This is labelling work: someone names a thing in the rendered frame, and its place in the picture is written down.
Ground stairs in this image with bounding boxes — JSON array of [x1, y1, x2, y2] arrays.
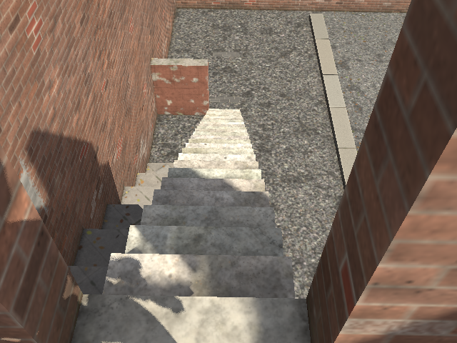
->
[[102, 109, 295, 298]]

